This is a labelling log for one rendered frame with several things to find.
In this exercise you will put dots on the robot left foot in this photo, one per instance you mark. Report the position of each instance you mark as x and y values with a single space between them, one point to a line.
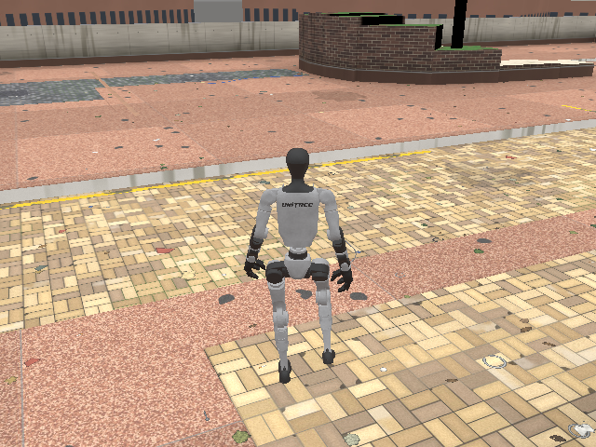
284 376

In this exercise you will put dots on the robot left hand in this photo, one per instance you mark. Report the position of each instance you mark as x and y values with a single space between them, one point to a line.
248 266

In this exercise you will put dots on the humanoid robot torso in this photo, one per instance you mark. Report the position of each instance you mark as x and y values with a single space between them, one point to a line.
298 226

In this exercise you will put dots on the robot left upper arm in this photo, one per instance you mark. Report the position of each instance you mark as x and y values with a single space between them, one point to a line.
268 197

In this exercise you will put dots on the robot right upper arm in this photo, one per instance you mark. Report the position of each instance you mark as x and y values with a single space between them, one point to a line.
331 213

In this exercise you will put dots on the robot right forearm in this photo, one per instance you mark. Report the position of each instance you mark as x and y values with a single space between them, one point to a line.
341 252

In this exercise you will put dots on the robot left forearm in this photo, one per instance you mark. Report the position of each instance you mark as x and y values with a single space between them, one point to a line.
254 247

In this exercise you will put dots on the robot right hand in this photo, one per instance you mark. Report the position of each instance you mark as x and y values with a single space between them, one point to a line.
347 278

